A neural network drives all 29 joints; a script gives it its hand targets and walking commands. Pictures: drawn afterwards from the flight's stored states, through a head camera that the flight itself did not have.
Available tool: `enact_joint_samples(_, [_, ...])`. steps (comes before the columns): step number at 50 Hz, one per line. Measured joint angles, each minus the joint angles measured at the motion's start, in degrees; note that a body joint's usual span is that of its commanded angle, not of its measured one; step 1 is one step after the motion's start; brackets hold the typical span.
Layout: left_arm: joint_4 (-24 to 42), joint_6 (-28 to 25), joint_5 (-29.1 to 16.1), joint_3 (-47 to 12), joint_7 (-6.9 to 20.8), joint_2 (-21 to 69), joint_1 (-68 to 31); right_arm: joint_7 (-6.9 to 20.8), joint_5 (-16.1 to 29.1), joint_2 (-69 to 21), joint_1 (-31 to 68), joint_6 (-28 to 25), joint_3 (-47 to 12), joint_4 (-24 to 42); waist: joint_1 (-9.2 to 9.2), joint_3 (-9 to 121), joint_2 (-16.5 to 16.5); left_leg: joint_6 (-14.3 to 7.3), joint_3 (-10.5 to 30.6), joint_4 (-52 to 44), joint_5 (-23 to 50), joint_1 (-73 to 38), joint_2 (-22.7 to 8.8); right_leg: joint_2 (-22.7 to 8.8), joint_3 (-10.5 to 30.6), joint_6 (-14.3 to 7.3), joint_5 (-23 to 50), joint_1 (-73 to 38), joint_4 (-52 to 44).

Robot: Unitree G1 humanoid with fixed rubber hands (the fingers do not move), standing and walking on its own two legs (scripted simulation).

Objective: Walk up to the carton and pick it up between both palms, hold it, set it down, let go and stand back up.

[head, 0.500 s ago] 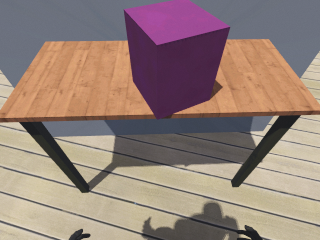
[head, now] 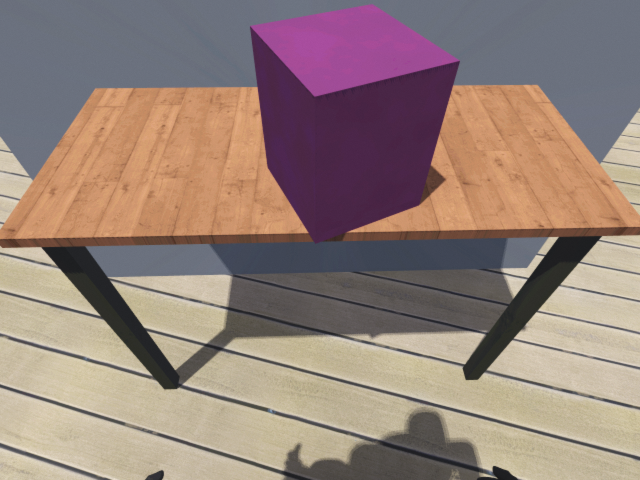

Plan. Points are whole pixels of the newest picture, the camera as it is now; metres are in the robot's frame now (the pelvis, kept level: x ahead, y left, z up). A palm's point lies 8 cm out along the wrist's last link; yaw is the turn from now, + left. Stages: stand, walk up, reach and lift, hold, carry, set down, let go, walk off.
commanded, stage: stand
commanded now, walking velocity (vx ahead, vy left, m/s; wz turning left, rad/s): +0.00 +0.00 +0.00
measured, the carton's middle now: (343, 125) +0.58 -0.03 +0.13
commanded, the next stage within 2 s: walk up in 0.34 s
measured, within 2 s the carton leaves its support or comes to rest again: neither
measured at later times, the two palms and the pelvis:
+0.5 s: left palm out of the picture +0.06 +0.24 -0.11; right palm out of the picture +0.06 -0.25 -0.11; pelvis +0.00 +0.00 +0.00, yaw +0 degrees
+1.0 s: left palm out of the picture +0.07 +0.16 -0.11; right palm out of the picture +0.12 -0.37 -0.14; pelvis +0.09 -0.10 -0.01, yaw +3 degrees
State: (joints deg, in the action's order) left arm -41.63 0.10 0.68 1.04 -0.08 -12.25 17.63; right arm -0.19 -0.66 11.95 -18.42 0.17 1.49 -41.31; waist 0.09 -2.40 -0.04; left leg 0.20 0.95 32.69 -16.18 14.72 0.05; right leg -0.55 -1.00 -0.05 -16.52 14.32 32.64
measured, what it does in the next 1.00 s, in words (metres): steps to the right: right foot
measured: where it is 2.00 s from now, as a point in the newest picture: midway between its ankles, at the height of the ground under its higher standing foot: outside the picture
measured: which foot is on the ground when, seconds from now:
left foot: down 0.00-0.86, up 0.88-1.00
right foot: down 0.00-0.58, up 0.60-0.84, down 0.86-1.00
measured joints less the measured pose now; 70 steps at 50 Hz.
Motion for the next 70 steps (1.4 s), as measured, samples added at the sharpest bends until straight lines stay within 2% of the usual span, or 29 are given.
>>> enact_joint_samples(27, [-2.83,0.06,-0.15,-0.34,-0.25,-0.28,0.9,-0.39,0.21,0.42,-0.51,-0.02,-0.61,-2.35,0.16,-0.07,-0.08,0.14,0.24,-1.7,0.92,-0.46,-0.08,0.09,-0.22,-0.11,0.88,-0.55,-1.75])
enact_joint_samples(29, [-2.58,0.19,0.69,-0.01,0.26,-0.41,1.48,-0.25,-0.76,0.18,-1.26,-0.36,-0.2,-2.2,0.16,0.34,0.09,-0.46,0.2,-1.05,-0.67,-0.53,-0.02,0.12,-0.2,-0.77,-3.15,-0.08,0.34])
enact_joint_samples(30, [-2.25,0.34,1.31,0.31,0.71,-0.68,2.19,-0.18,-1.4,-0.04,-2.14,-0.74,0.06,-2.01,0.04,0.92,0.39,-0.97,0.2,-0.61,-1.86,-0.58,0.06,0.17,-0.1,-1.12,-7.64,0.58,2.69])
enact_joint_samples(32, [-1.81,0.87,2.17,0.99,1.45,-1.29,3.53,-0.39,-2.39,-0.23,-3.87,-1.38,0.44,-2.16,-0.53,1.9,0.57,-1.97,0.49,-0.65,-1.73,-0.92,-0.3,0.52,-0.71,-0.92,-11.81,3.24,9.98])
enact_joint_samples(35, [-1.02,1.32,2.45,1.82,2.21,-2.71,4.64,-1.04,-3.23,-0.5,-5.93,-1.99,0.89,-3.42,-1.65,1.92,1.68,-2.09,0.87,-2.43,-1.24,-2.5,-0.78,-0.59,-0.73,-0.12,-10.39,8.0,17.42])
enact_joint_samples(39, [0.51,0.8,2.15,2.79,3.15,-3.7,4.74,-0.9,-3.0,0.37,-7.99,-2.11,1.72,-5.3,-2.53,0.61,2.27,-0.96,1.75,-3.95,-1.59,-4.81,-1.75,-3.44,0.37,0.54,-6.28,10.87,14.24])
enact_joint_samples(41, [1.46,0.07,1.87,3.14,3.43,-3.44,5.08,-0.57,-2.74,1.51,-8.5,-1.65,2.27,-6.01,-2.57,0.19,1.37,-0.78,2.38,-1.61,-3.73,-4.8,-2.77,-4.13,0.36,0.17,-3.11,9.8,9.66])
enact_joint_samples(43, [2.93,-1.19,1.9,3.49,3.2,-3.48,6.45,-0.28,-2.64,2.57,-9.02,-0.88,2.5,-6.16,-2.1,0.31,0.34,-1.57,3.31,4.85,-9.05,-3.01,-4.04,-3.63,-0.24,-0.06,0.29,7.45,6.22])
enact_joint_samples(44, [3.25,-1.73,2.12,3.56,2.78,-3.27,6.85,-0.18,-2.53,3.14,-8.9,-0.44,2.53,-6.25,-1.59,-0.02,-0.94,-2.27,4.52,10.2,-12.94,-1.41,-4.91,-2.5,-1.22,0.08,1.18,7.69,8.11])
enact_joint_samples(46, [2.83,-1.93,2.54,2.98,1.76,-2.81,7.53,-0.03,-2.33,3.56,-8.32,0.84,2.38,-6.39,-0.64,-0.17,-2.02,-2.06,5.86,23.51,-16.98,3.42,-3.36,-1.74,-2.94,-0.46,-1.99,7.47,11.86])
enact_joint_samples(48, [1.14,-1.4,2.12,2.37,0.86,-1.93,8.59,0.25,-2.56,3.77,-7.35,1.79,2.02,-5.58,0.51,0.25,-2.06,-1.45,3.68,32.98,-14.72,7.91,-1.47,-1.6,-3.52,-1.83,-3.74,5.03,10.37])
enact_joint_samples(50, [-0.32,-1.18,2.1,1.68,0.29,-0.97,9.98,0.7,-2.75,4.07,-5.84,1.6,1.86,-4.07,1.41,0.24,-2.15,-0.81,0.8,36.16,-10.33,11.5,-1.02,-1.36,-3.65,-2.37,-2.62,1.89,6.41])
enact_joint_samples(55, [-3.15,-2.34,2.47,0.09,-0.22,0.83,13.05,2.06,-2.4,4.7,-2.24,0.44,1.8,-0.17,2.54,-0.32,-3.04,0.48,-1.17,30.01,-0.34,16.56,-2.08,-0.17,-4.11,-1.76,0.64,-4.8,-3.33])
enact_joint_samples(60, [-3.59,-2.47,1.78,-0.56,-0.32,1.35,13.82,1.76,-1.77,3.34,1.42,0.87,1.03,1.05,2.73,-1.94,-2.6,0.71,-1.66,17.13,4.86,15.72,-3.55,0.35,-4.42,-1.62,-0.28,-7.29,-5.45])
enact_joint_samples(65, [-1.21,-1.18,0.91,-1.01,-0.24,0.68,12.96,0.84,-1.55,0.97,4.2,0.81,0.01,0.74,3.55,-3.34,-1.45,-0.69,-3.36,4.47,8.07,8.33,-2.58,0.25,-4.36,-0.63,-5.81,-5.88,1.0])
enact_joint_samples(66, [-0.92,-0.91,0.71,-1.08,-0.21,0.24,12.5,0.61,-1.6,0.36,4.62,0.46,-0.16,0.57,3.33,-3.49,-0.69,-1.37,-3.62,2.24,4.87,6.57,-1.97,-0.31,-4.24,-0.31,-7.39,-5.15,3.23])
enact_joint_samples(68, [-0.16,-0.39,0.33,-1.15,-0.32,-0.65,10.52,0.24,-1.81,-0.86,5.85,0.0,-0.66,0.52,2.97,-5.08,1.61,-2.19,-4.62,3.11,2.98,6.25,-0.31,-2.08,-2.75,-0.15,-9.29,-2.53,10.32])
enact_joint_samples(70, [0.86,0.53,0.14,-1.29,-0.83,-0.6,9.37,-0.18,-0.57,-1.16,6.42,0.18,-1.05,0.62,1.96,-5.46,1.23,-2.88,-4.56,4.67,2.75,6.14,-0.62,-1.18,-1.29,0.39,-15.6,0.45,18.35])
